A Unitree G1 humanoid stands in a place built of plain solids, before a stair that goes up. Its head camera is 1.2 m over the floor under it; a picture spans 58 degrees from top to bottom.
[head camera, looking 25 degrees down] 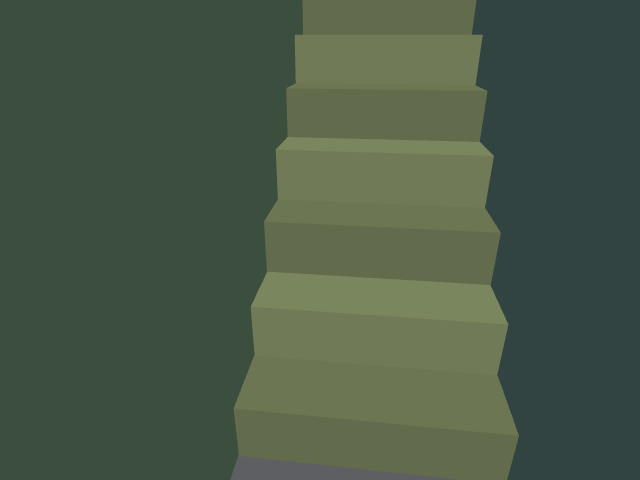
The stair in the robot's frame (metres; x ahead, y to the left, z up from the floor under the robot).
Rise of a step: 0.20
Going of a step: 0.24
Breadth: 0.81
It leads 7 degrees to the right of straight ahead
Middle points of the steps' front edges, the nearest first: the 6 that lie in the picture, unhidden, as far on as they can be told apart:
0.91 -0.15 0.20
1.14 -0.18 0.41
1.38 -0.20 0.61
1.61 -0.23 0.81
1.85 -0.26 1.01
2.09 -0.29 1.21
